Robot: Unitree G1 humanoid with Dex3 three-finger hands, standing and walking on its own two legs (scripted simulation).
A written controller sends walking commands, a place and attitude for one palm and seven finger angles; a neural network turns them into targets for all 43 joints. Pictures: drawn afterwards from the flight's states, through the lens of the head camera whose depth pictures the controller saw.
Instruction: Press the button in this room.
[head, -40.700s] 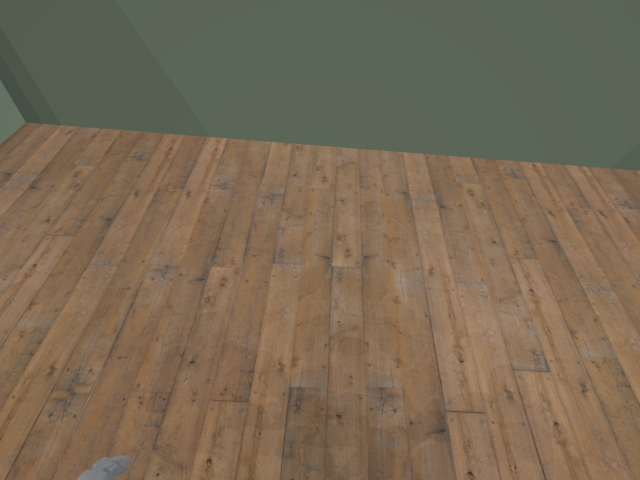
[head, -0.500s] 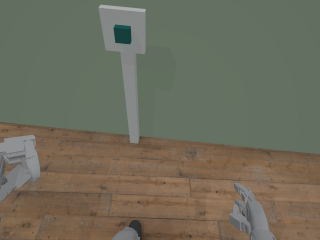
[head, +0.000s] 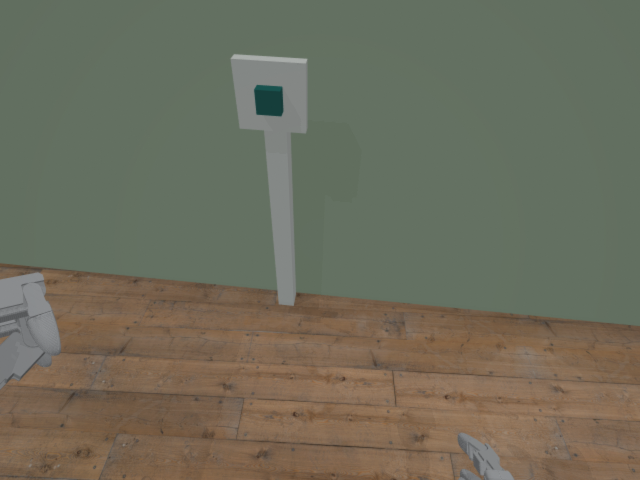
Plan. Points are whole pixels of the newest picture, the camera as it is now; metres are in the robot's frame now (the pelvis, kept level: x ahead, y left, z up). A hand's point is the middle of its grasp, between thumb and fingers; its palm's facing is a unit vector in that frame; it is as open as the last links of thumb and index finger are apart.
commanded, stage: stop stepping back and stand still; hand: left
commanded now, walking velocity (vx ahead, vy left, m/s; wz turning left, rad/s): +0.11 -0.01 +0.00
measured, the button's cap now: (269, 100) +0.90 +0.14 +0.09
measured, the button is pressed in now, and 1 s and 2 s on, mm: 0 0 0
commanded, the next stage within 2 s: let the arm hang, fingers relaxed in 0.26 s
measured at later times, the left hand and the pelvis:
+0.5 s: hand (114, 425) +0.20 +0.26 -0.01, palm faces +0.15 -0.89 -0.42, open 3.0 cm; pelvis +0.01 +0.02 +0.00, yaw +1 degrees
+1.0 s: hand out of the picture -0.05 +0.25 -0.16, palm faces +0.05 -0.97 -0.25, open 6.1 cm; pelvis +0.00 +0.06 +0.01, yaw +1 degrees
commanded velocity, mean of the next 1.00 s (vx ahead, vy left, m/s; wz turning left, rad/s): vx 0.01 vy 0.03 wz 0.00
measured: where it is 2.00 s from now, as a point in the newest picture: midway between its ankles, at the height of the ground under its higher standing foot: outside the picture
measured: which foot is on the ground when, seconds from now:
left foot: down 0.00-0.02, up 0.04-0.36, down 0.38-1.00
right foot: down 0.00-1.00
